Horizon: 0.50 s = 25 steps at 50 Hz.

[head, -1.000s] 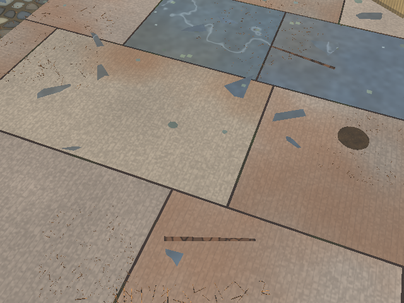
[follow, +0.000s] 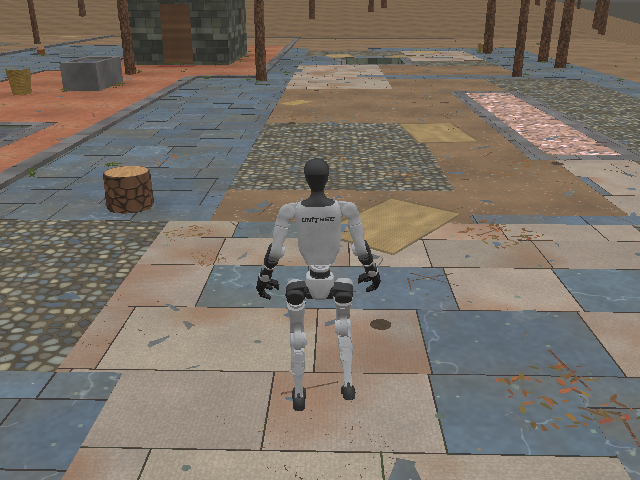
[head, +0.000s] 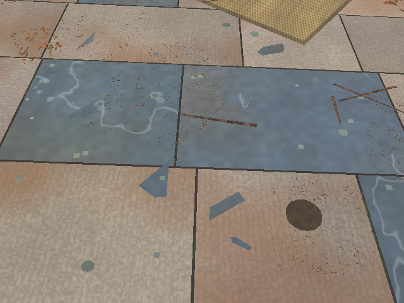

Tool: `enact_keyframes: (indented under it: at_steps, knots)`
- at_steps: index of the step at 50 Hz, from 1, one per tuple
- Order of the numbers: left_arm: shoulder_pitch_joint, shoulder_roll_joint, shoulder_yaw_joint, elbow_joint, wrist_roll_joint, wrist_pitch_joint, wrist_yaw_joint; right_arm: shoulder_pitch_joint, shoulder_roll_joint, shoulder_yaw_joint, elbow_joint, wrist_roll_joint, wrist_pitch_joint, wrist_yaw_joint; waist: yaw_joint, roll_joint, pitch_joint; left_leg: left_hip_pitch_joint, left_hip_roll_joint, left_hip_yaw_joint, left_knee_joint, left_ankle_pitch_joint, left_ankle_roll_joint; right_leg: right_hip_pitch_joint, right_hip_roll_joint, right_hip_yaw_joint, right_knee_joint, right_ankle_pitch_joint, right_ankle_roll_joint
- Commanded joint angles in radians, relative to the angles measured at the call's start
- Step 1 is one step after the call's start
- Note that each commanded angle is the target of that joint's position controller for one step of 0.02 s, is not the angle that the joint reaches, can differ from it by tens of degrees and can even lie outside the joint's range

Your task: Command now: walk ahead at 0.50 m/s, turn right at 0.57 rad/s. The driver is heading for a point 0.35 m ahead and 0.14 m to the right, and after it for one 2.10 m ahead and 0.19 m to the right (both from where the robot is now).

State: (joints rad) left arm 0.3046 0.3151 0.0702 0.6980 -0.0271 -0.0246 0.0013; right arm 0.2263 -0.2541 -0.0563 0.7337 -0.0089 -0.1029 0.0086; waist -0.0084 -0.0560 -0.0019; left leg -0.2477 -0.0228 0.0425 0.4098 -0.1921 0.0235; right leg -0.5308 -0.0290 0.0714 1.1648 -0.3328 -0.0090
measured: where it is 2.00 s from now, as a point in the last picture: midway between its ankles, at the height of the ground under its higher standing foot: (271, 181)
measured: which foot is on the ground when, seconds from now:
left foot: down 0.00-0.34, up 0.36-0.84, down 0.86-1.00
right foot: up 0.00-0.32, down 0.34-0.88, up 0.90-1.00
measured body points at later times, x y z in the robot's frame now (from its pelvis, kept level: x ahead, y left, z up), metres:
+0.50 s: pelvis +0.25 -0.09 -0.01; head +0.29 -0.11 +0.44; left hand +0.47 +0.13 -0.10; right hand +0.28 -0.40 -0.12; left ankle +0.24 +0.09 -0.65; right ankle +0.28 -0.17 -0.74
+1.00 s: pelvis +0.54 -0.14 +0.00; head +0.56 -0.14 +0.44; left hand +0.75 +0.06 -0.12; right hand +0.54 -0.44 -0.10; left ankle +0.62 -0.08 -0.74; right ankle +0.40 -0.22 -0.65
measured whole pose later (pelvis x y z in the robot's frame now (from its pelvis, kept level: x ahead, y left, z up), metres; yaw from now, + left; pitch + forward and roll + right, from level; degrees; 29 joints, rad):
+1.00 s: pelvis +0.54 -0.14 +0.00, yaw -25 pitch +1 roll +0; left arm 0.29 0.29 0.04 0.72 0.00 -0.07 0.00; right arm 0.23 -0.28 -0.05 0.75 0.01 -0.09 0.04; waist -0.01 -0.03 0.02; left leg -0.32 -0.08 -0.03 0.46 -0.16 0.07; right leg -0.40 0.02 0.06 1.13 -0.37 -0.02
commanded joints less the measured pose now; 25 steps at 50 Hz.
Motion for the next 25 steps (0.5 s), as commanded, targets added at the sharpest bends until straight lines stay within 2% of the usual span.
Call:
enact_keyframes:
  at_steps: [1,4,8,11,13,15,16,17,18,19,20,21,22,23,24,25]
  knots:
    - [-0.027,0.038,0.014,-0.096,0.001,-0.002,-0.007,0.006,-0.124,-0.033,-0.029,0.001,-0.018,-0.003,-0.006,0.162,0.014,0.141,0.273,-0.218,-0.233,0.136,0.160,-0.205,-0.080,0.034,-0.010,0.082,0.019]
    - [-0.083,0.025,0.009,-0.118,0.005,-0.001,-0.011,0.019,-0.153,-0.043,0.000,-0.001,-0.016,-0.008,-0.015,0.132,0.021,0.172,0.284,-0.127,-0.245,0.248,0.168,-0.241,-0.086,0.032,-0.125,0.179,0.031]
    - [-0.199,0.005,-0.003,-0.146,0.006,-0.012,-0.035,0.037,-0.183,-0.046,0.029,0.007,-0.002,-0.014,-0.055,0.120,0.047,0.196,0.267,-0.001,-0.242,0.279,0.139,-0.191,-0.075,-0.027,-0.347,0.345,0.014]
    - [-0.279,0.002,-0.007,-0.182,0.002,-0.013,-0.054,0.076,-0.210,-0.052,0.055,0.020,0.011,-0.015,-0.078,0.118,0.077,0.252,0.291,0.044,-0.230,0.285,0.123,-0.172,-0.063,-0.072,-0.450,0.330,-0.011]
    - [-0.300,0.016,-0.002,-0.202,0.001,-0.012,-0.063,0.084,-0.228,-0.058,0.066,0.030,0.023,-0.015,-0.070,0.126,0.084,0.301,0.309,0.072,-0.191,0.380,0.106,-0.148,-0.046,-0.101,-0.494,0.257,-0.041]
    - [-0.253,0.049,0.016,-0.204,0.008,-0.005,-0.064,0.075,-0.261,-0.068,0.065,0.038,0.034,-0.021,-0.023,0.158,0.035,0.327,0.308,0.116,-0.063,0.709,0.085,-0.025,0.017,-0.159,-0.516,0.153,-0.084]
    - [-0.158,0.081,0.035,-0.184,0.010,-0.001,-0.061,0.068,-0.274,-0.072,0.064,0.042,0.041,-0.025,0.037,0.161,-0.023,0.318,0.294,0.141,0.081,0.854,0.072,0.106,0.061,-0.185,-0.543,0.134,-0.112]
    - [0.014,0.133,0.067,-0.137,0.007,0.003,-0.050,0.063,-0.257,-0.065,0.059,0.043,0.044,-0.029,0.127,0.132,-0.112,0.221,0.258,0.168,0.298,0.844,0.042,0.358,0.102,-0.184,-0.605,0.203,-0.152]
    - [0.156,0.220,0.096,-0.107,0.002,0.014,-0.026,0.092,-0.190,-0.040,0.036,0.008,0.037,-0.029,0.166,-0.027,-0.205,-0.061,0.205,0.168,0.627,0.396,-0.003,0.672,-0.060,0.071,-0.615,0.238,-0.217]
    - [0.098,0.303,0.093,-0.133,0.003,-0.002,-0.029,0.165,-0.077,0.000,-0.024,-0.014,0.007,-0.013,0.040,-0.236,-0.321,-0.448,-0.002,0.010,0.924,-0.412,-0.046,0.917,-0.284,0.668,-0.766,0.012,-0.400]
    - [0.125,0.205,0.069,-0.144,0.005,-0.017,-0.036,0.038,-0.182,-0.020,-0.032,0.024,-0.023,0.001,0.130,-0.096,-0.350,-0.544,0.032,-0.148,0.996,-0.371,-0.029,0.912,-0.296,0.721,-0.862,-0.057,-0.376]
    - [0.090,0.166,0.054,-0.132,0.012,-0.029,-0.038,-0.028,-0.201,-0.025,-0.059,0.049,-0.037,0.005,0.117,-0.065,-0.202,-0.597,0.067,-0.132,0.958,-0.271,-0.010,0.797,-0.268,0.577,-0.870,0.025,-0.333]
    - [0.030,0.144,0.047,-0.135,0.009,-0.034,-0.037,-0.033,-0.185,-0.020,-0.051,0.033,-0.042,-0.003,0.071,0.027,-0.127,-0.547,0.109,-0.129,0.875,-0.188,-0.007,0.649,-0.221,0.461,-0.868,0.136,-0.302]
    - [-0.031,0.122,0.039,-0.146,0.015,-0.035,-0.036,-0.026,-0.187,-0.025,-0.042,0.010,-0.039,-0.009,0.030,0.040,-0.083,-0.480,0.134,-0.128,0.796,-0.142,-0.017,0.526,-0.184,0.377,-0.876,0.245,-0.282]
    - [-0.064,0.104,0.031,-0.158,0.026,-0.036,-0.032,-0.005,-0.190,-0.029,-0.037,0.005,-0.027,-0.008,-0.002,0.020,-0.072,-0.417,0.151,-0.136,0.763,-0.111,-0.024,0.448,-0.159,0.336,-0.899,0.310,-0.276]
    - [-0.076,0.103,0.030,-0.157,0.027,-0.039,-0.029,0.004,-0.182,-0.030,-0.035,0.001,-0.016,-0.008,-0.015,0.011,-0.066,-0.389,0.149,-0.130,0.731,-0.095,-0.037,0.402,-0.148,0.319,-0.918,0.353,-0.282]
